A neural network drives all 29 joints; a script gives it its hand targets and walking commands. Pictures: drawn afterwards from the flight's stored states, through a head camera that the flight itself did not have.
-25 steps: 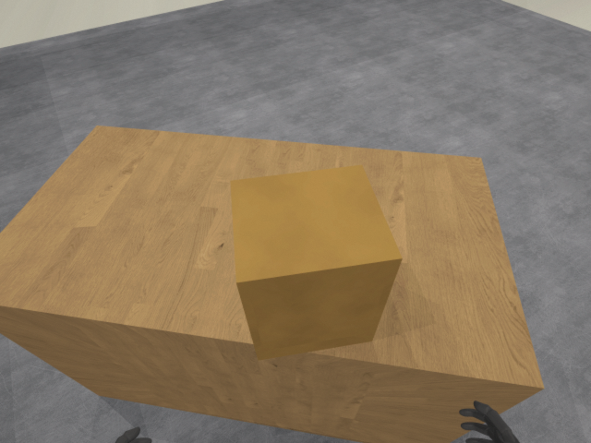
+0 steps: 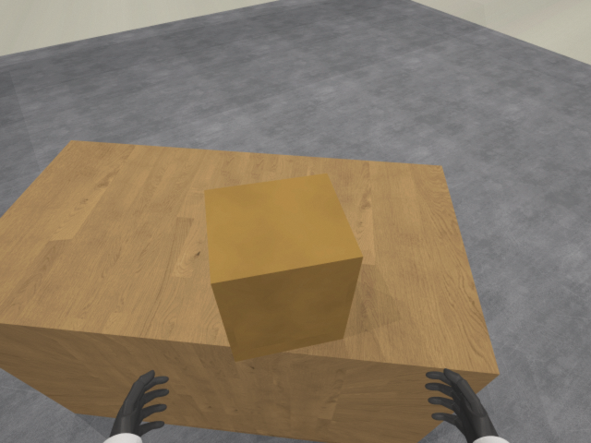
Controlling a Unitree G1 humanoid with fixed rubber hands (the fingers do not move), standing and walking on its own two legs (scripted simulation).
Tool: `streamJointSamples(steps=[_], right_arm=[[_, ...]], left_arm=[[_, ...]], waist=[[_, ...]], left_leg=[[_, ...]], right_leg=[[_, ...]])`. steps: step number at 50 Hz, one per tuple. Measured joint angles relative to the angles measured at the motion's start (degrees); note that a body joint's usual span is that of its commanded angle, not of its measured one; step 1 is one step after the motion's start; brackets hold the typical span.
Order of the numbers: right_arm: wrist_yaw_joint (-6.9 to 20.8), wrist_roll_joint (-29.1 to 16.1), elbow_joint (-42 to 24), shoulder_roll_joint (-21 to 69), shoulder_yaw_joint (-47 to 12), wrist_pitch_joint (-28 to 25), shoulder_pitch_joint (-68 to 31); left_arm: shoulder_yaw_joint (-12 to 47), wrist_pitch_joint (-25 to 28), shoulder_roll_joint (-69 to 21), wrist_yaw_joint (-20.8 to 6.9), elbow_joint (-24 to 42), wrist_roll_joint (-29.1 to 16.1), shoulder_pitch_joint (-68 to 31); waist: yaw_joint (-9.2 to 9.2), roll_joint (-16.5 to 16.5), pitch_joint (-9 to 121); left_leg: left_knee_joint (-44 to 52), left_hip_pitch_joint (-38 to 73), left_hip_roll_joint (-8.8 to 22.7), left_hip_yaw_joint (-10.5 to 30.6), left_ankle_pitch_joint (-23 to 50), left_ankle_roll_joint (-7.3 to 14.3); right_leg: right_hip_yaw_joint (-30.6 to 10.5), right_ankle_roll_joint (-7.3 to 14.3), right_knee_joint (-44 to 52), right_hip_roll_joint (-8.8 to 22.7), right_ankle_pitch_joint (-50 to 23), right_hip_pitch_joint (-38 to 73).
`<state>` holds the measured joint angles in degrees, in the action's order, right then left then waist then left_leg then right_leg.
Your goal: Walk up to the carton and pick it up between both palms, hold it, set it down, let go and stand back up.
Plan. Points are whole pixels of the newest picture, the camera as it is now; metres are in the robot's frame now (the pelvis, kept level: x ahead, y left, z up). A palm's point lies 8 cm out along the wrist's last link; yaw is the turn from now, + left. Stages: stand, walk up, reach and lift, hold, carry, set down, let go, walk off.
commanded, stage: reach and lift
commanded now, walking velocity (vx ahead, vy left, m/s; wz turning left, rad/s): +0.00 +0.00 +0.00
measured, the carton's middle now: (279, 270) +0.37 +0.08 -0.01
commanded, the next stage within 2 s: none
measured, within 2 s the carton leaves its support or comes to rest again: neither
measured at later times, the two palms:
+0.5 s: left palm (155, 404) +0.17 +0.23 -0.04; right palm (480, 417) +0.19 -0.20 -0.04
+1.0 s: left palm (174, 382) +0.19 +0.20 -0.01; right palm (478, 403) +0.20 -0.19 -0.02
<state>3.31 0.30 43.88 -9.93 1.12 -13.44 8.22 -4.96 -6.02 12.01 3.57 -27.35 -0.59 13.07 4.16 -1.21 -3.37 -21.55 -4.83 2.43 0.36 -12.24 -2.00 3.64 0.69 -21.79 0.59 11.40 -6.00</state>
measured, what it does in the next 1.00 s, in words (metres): stands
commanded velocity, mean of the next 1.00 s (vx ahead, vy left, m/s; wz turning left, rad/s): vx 0.00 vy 0.00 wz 0.00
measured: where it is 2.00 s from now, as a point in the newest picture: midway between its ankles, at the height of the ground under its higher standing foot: outside the picture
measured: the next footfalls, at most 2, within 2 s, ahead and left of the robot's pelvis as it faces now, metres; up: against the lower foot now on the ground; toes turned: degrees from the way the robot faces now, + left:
none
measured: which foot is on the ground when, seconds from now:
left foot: down 0.00-1.00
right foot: down 0.00-1.00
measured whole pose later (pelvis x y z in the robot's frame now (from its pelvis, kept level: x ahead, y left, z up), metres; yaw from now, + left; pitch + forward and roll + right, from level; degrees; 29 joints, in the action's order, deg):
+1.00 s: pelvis +0.01 +0.00 +0.00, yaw -3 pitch -5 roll +0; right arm 5.1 -14.5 31.9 -11.9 -6.0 -23.6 12.2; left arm 0.8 12.8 3.9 10.8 -18.3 -2.0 15.8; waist 4.2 -1.7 -1.5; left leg -20.3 -2.6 2.8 -2.3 -12.7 -2.0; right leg 1.0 0.9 -22.1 0.1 11.7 -5.6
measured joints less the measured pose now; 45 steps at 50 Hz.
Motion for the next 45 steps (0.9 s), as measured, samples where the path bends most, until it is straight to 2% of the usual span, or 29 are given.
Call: streamJointSamples(steps=[9,27,40,45], right_arm=[[0.8,-2.9,0.4,-0.18,-0.87,-4.36,0.84],[3.4,-12.17,-2.5,-3.22,-5.15,-11.04,5.34],[3.39,-14.94,-9.17,-2.76,-6.53,-13.5,8.09],[3.05,-15.03,-10.13,-2.4,-6.79,-13.05,6.51]], left_arm=[[2.28,5.88,-0.97,1.55,2.21,-0.87,2.54],[4.35,14.9,-6.27,4.34,8.04,1.62,7.29],[5.98,20.91,-7.57,5.98,9.86,-0.3,8.14],[6.35,21.57,-8.05,6.74,8.92,-0.93,5.89]], waist=[[0.24,0.18,0.77],[0.44,-0.46,2.16],[-0.18,-0.13,2.18],[-0.16,-0.23,2.09]], left_leg=[[1.13,1.11,-0.15,-0.47,-0.19,0.26],[2.45,4.12,0.25,-1.8,-1.02,0.36],[1.4,3.15,0.39,-2.03,-0.98,0.13],[1.04,2.49,0.36,-2.28,-0.79,0.06]], right_leg=[[-0.43,-0.35,1.99,0.09,-0.42,1.35],[-1.69,-0.33,4.39,-0.4,-0.64,4.33],[-1.98,-0.03,1.79,-0.52,0.03,2.49],[-2.27,0.14,0.34,-0.48,0.33,1.21]])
